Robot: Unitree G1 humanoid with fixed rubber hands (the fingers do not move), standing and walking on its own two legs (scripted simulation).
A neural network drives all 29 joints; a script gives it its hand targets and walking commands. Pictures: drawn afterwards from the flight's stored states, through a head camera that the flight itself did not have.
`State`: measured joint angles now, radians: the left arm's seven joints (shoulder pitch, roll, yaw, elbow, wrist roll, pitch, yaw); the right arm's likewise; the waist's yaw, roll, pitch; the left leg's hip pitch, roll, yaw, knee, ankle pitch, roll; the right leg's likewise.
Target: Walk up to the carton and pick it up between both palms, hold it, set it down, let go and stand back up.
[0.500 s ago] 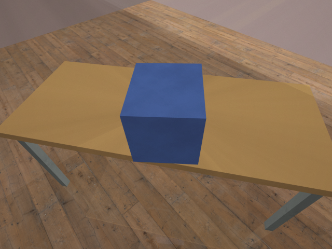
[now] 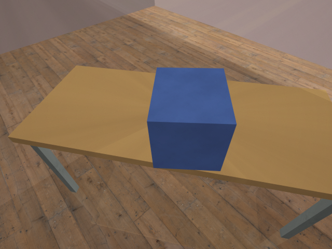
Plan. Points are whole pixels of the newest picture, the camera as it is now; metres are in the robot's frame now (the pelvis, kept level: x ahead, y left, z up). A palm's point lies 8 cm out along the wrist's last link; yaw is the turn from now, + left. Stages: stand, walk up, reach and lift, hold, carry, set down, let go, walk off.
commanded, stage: walk up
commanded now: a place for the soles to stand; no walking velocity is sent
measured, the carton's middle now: (188, 118) +0.55 -0.04 -0.04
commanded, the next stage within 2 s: none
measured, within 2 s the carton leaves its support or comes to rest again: neither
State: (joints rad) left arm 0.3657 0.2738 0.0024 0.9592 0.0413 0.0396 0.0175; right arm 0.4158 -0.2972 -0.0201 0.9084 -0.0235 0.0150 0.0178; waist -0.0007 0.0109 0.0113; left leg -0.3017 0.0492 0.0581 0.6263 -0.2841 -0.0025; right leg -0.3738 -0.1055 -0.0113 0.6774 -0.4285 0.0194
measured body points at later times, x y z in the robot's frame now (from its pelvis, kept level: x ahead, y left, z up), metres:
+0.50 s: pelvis +0.06 +0.02 +0.01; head +0.07 +0.02 +0.46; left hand +0.14 +0.26 -0.13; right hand +0.08 -0.22 -0.14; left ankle +0.03 +0.12 -0.72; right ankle +0.04 -0.09 -0.72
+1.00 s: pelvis +0.05 +0.01 +0.01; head +0.06 -0.01 +0.46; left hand +0.13 +0.25 -0.13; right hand +0.02 -0.25 -0.15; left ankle +0.03 +0.12 -0.72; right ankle +0.04 -0.09 -0.72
